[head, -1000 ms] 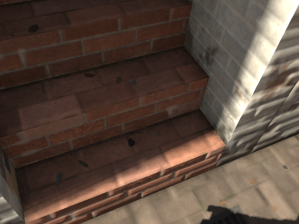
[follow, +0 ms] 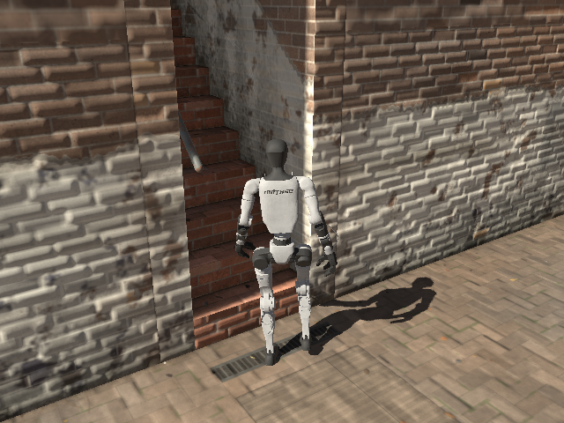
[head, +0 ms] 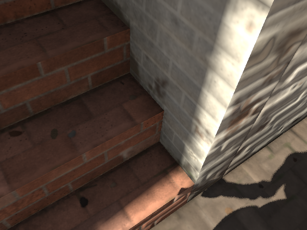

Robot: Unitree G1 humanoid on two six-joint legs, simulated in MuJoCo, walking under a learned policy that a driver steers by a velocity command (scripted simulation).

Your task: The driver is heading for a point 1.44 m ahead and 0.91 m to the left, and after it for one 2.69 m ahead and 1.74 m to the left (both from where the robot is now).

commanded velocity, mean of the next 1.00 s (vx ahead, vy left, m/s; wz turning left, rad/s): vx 0.03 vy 0.00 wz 0.56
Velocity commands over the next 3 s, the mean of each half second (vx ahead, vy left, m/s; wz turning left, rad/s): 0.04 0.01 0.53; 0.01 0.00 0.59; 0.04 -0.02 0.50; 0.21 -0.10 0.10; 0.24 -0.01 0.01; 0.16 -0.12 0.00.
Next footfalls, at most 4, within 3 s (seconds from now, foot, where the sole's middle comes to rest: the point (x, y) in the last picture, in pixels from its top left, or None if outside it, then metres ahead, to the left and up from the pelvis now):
0.16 right None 0.19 -0.10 -0.79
0.50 left None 0.02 0.13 -0.79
0.92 right None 0.10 -0.07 -0.79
1.34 left None -0.05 0.08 -0.79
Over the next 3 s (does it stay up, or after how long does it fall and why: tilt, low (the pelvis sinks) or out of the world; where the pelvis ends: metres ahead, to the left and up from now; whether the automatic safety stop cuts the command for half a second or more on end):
stays up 0.09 -0.05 -0.01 its command is cut before an obstacle after 1.4 s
